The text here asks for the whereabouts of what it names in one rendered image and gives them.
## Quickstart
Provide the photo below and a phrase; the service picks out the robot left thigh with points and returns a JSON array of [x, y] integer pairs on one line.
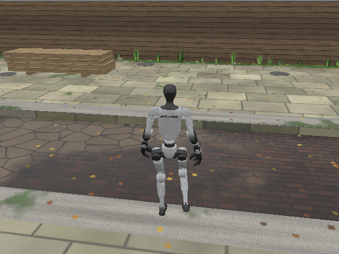
[[156, 155]]

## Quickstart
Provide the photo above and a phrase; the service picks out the robot head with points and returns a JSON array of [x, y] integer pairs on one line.
[[169, 93]]

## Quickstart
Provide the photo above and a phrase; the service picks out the robot left hand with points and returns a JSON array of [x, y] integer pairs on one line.
[[149, 149]]

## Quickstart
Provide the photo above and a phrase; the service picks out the robot right forearm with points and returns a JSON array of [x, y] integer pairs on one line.
[[195, 144]]

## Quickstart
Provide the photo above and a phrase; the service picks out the robot right hand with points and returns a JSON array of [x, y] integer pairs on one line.
[[198, 157]]

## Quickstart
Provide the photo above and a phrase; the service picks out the robot left upper arm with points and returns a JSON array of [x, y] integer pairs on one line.
[[150, 120]]

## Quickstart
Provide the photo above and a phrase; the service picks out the robot right upper arm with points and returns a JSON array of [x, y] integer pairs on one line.
[[188, 121]]

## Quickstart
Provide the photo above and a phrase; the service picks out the robot left forearm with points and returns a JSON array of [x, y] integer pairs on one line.
[[145, 140]]

